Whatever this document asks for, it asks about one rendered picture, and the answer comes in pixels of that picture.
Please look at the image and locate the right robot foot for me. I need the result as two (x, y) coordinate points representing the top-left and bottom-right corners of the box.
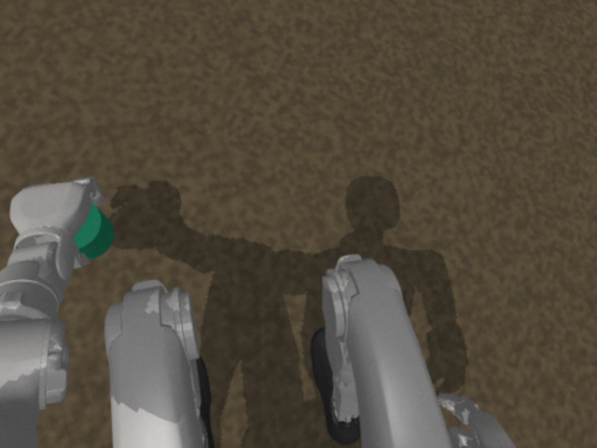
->
(311, 327), (361, 445)

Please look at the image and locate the right robot hand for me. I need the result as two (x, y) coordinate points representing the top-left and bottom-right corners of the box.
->
(437, 393), (517, 448)

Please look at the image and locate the tin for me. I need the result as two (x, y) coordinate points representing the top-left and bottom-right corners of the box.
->
(74, 203), (114, 259)

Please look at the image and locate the left robot arm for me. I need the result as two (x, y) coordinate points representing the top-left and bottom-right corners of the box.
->
(0, 228), (76, 448)

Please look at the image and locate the left robot hand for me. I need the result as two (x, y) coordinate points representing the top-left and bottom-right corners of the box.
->
(10, 176), (104, 269)

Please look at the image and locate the left robot foot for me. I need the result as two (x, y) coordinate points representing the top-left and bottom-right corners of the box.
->
(196, 356), (215, 448)

